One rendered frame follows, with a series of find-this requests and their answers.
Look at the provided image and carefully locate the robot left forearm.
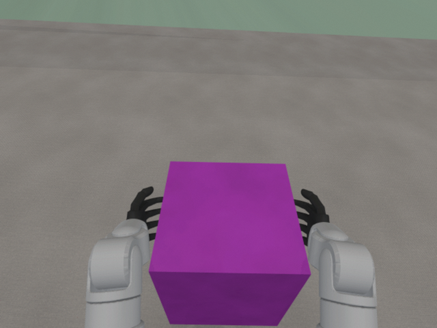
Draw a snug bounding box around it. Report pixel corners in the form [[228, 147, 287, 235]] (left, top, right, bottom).
[[85, 219, 150, 328]]

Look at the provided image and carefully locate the robot right forearm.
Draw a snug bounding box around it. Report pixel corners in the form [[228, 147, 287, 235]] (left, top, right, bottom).
[[307, 222, 378, 328]]

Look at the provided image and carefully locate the left robot hand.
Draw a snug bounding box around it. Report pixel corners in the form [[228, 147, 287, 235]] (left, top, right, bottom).
[[126, 187, 163, 241]]

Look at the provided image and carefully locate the carton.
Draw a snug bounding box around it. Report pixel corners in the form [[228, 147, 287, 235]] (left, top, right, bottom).
[[149, 161, 311, 326]]

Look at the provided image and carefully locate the right robot hand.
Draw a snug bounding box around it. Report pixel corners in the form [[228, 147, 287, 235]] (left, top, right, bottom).
[[294, 189, 330, 246]]

